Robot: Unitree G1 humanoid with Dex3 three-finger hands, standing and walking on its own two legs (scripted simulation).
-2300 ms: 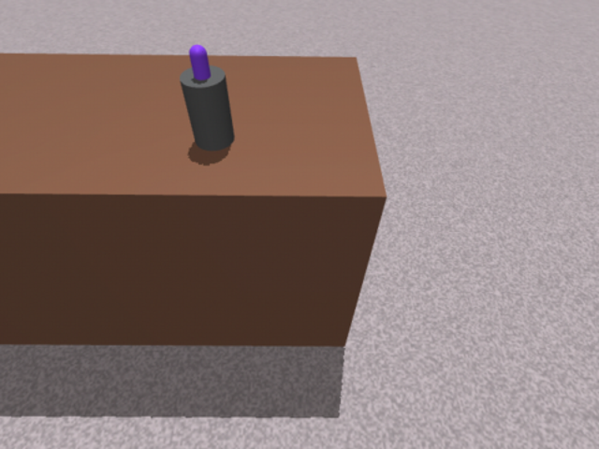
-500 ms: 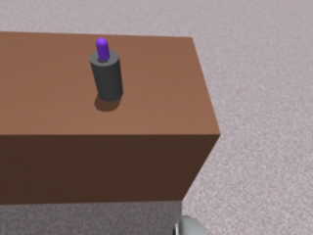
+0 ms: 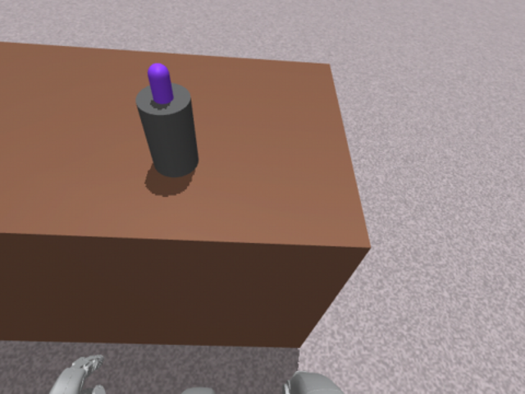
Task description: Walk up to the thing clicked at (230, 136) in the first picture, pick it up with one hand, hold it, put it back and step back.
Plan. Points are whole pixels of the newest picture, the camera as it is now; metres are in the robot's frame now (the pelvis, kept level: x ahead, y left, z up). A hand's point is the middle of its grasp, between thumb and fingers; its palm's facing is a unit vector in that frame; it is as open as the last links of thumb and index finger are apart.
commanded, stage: walk up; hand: left
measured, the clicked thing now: (168, 119) +0.52 +0.18 +0.10
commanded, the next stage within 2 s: stand in 1.54 s
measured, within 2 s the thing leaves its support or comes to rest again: neither
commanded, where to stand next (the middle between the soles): +0.04 -0.02 m, yaw -1 degrees
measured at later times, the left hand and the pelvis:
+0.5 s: hand out of the picture +0.07 +0.23 -0.13, palm faces +0.00 -0.93 -0.36, open 7.4 cm; pelvis -0.01 -0.02 +0.01, yaw +0 degrees
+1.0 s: hand out of the picture +0.06 +0.24 -0.14, palm faces -0.01 -0.94 -0.33, open 7.4 cm; pelvis -0.02 -0.01 +0.02, yaw +1 degrees
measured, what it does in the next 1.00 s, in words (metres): steps on the spot: right foot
